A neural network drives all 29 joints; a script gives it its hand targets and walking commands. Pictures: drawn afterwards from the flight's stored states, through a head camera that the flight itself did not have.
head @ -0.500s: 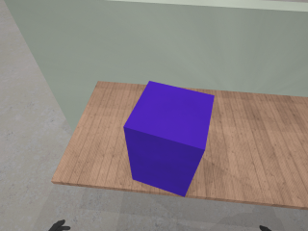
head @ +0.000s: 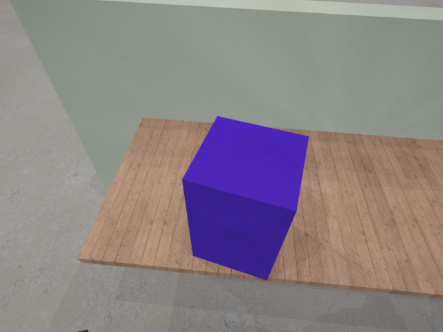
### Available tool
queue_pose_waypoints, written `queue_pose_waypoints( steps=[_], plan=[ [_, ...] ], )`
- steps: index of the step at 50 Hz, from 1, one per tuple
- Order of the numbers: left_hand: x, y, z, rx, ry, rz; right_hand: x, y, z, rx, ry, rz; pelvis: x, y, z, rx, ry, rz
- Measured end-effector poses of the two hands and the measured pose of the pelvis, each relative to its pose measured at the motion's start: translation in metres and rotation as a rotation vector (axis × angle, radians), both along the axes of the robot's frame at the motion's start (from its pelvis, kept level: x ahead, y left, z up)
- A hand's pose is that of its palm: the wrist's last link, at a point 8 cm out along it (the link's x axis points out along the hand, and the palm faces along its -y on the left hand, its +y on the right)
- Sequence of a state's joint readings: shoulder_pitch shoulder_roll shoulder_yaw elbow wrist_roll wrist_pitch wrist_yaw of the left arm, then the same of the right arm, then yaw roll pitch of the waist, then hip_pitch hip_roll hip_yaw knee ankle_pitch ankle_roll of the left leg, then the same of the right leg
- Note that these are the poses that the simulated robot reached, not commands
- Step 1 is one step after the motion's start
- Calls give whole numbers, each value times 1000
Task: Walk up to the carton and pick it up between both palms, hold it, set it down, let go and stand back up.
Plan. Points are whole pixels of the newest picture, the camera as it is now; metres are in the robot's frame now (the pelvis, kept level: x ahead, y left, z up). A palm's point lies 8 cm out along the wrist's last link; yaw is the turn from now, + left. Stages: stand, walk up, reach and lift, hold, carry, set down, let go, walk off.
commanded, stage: walk up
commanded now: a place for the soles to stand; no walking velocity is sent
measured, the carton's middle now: (243, 203) +0.39 -0.02 -0.01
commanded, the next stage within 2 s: reach and lift in 0.50 s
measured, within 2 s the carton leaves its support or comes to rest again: neither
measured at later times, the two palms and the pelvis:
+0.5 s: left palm out of the picture +0.08 +0.31 -0.12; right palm out of the picture +0.08 -0.29 -0.10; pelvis +0.00 +0.01 +0.00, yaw +0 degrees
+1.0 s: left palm (83, 323) +0.16 +0.27 -0.09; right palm out of the picture +0.10 -0.27 -0.07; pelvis -0.02 +0.01 -0.01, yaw -3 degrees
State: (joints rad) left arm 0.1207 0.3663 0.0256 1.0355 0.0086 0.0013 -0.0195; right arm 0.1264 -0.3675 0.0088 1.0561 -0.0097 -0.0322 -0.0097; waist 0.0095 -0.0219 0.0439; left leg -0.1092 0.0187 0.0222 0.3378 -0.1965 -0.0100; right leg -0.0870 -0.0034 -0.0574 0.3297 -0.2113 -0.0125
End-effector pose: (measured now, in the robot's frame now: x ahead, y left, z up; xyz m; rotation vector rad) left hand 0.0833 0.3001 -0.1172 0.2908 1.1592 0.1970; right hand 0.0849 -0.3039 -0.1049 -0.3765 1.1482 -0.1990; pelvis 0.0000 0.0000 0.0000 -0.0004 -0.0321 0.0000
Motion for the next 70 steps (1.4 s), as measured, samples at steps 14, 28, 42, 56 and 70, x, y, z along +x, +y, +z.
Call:
queue_pose_waypoints(
  steps=[14,28,42,56,70],
  plan=[
    [-5,7,0,0,3,2,-9,7,0,2,5,-7,-4,6,0,0,-1,1],
    [7,9,1,25,36,7,10,10,-3,24,-66,4,-11,8,-6,-4,16,-6],
    [103,-29,32,-24,-139,-87,37,21,23,59,-331,-37,-16,3,-14,-8,-66,-44],
    [70,-28,34,-61,-177,-107,14,61,29,104,-380,-53,-23,12,-9,-8,-71,-58],
    [77,-29,57,-111,-313,-141,24,87,43,134,-512,-95,-20,20,-4,-5,-76,-68]
  ],
)
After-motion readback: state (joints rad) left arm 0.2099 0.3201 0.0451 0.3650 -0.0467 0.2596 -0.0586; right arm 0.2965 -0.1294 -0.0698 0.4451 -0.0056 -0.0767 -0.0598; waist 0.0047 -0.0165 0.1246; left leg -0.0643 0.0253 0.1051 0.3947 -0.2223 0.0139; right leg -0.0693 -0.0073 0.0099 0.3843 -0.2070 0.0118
